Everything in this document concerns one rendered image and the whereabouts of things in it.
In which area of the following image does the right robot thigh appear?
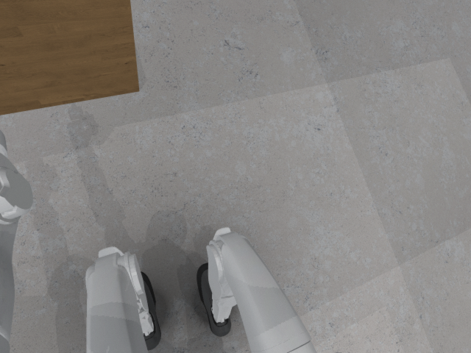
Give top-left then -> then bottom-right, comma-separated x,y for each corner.
206,232 -> 317,353

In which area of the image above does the right robot foot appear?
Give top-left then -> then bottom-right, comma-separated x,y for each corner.
196,263 -> 231,337

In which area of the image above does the left robot upper arm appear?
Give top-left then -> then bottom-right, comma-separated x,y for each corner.
0,153 -> 33,353

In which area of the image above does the cabinet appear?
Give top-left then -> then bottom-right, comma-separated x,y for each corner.
0,0 -> 139,115

